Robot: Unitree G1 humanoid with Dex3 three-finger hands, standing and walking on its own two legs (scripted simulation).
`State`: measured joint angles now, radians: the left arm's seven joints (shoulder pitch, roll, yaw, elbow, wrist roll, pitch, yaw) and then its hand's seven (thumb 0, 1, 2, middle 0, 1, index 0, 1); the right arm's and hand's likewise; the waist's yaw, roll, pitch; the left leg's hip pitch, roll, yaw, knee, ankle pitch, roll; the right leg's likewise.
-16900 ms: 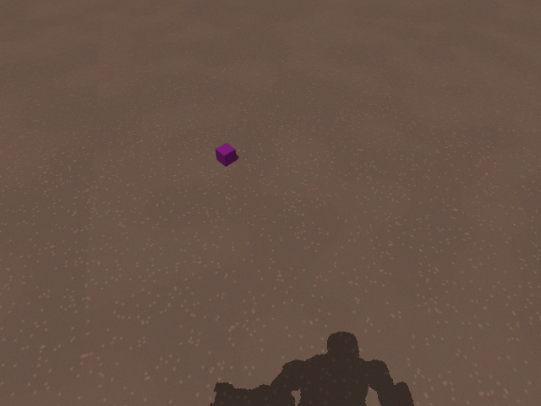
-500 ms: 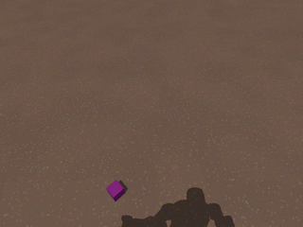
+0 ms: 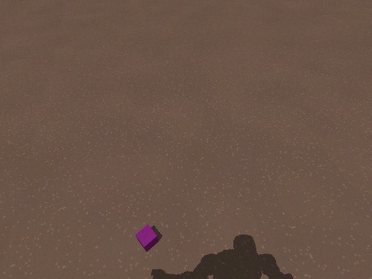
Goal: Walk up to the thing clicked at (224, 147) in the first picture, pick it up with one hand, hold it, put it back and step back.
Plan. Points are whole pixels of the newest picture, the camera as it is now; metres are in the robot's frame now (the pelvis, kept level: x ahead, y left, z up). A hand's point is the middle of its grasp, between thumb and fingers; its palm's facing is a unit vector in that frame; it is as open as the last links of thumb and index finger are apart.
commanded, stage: walk up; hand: left
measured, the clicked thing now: (147, 238) +0.46 +0.25 -0.74
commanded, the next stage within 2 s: none
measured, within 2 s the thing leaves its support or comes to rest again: neither
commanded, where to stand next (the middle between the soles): +0.07 +0.02 m, yaw -1 degrees
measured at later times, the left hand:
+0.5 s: hand out of the picture +0.14 +0.29 -0.15, palm faces -0.03 -0.92 -0.39, open 7.4 cm
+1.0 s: hand out of the picture +0.08 +0.30 -0.16, palm faces +0.01 -0.91 -0.41, open 7.4 cm
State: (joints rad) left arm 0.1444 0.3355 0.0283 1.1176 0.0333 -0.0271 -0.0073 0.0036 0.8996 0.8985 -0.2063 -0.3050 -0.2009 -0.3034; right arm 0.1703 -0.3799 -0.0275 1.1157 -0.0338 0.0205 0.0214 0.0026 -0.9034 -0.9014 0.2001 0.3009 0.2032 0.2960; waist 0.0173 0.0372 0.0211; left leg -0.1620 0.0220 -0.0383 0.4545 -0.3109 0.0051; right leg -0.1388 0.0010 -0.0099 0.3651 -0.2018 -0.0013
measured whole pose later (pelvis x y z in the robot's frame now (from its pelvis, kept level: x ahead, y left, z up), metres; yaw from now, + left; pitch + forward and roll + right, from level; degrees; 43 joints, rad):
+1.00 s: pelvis +0.02 +0.02 -0.01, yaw +1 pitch -3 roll +0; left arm 0.17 0.39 0.02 1.05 0.02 -0.03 0.02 0.00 0.90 0.90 -0.21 -0.30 -0.20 -0.30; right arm 0.12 -0.35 -0.05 1.00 -0.01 0.04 0.03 0.00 -0.90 -0.90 0.20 0.30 0.20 0.30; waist 0.02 0.00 0.08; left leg -0.11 -0.03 -0.02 0.47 -0.30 0.02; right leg -0.12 -0.06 -0.02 0.48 -0.30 0.04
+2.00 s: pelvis +0.02 +0.03 +0.00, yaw +1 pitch -3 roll +0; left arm 0.11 0.36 0.00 1.07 0.02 -0.02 0.00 0.00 0.90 0.90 -0.21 -0.30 -0.20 -0.30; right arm 0.12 -0.34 -0.02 1.05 -0.01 0.00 0.02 0.00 -0.90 -0.90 0.20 0.30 0.20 0.30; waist 0.01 -0.01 0.07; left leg -0.07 -0.04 -0.01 0.36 -0.25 0.03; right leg -0.13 -0.03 -0.02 0.40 -0.22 0.01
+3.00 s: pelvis +0.00 +0.02 +0.00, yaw +1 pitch -3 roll +0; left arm 0.12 0.34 -0.01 1.14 0.02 -0.02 -0.01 0.00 0.90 0.90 -0.20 -0.30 -0.20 -0.30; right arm 0.12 -0.35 0.00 1.13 -0.01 -0.01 0.01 0.00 -0.90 -0.90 0.20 0.30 0.20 0.30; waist 0.01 0.00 0.05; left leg -0.07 -0.01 -0.01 0.29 -0.17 0.00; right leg -0.12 -0.01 -0.03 0.31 -0.13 -0.01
